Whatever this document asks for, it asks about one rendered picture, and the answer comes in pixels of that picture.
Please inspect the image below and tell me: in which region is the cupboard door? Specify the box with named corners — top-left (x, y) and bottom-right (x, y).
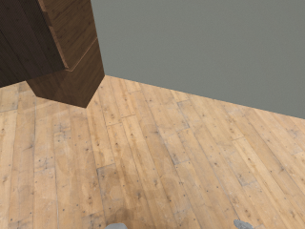
top-left (0, 0), bottom-right (66, 88)

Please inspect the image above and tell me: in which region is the right robot hand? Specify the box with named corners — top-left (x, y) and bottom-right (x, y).
top-left (234, 219), bottom-right (254, 229)

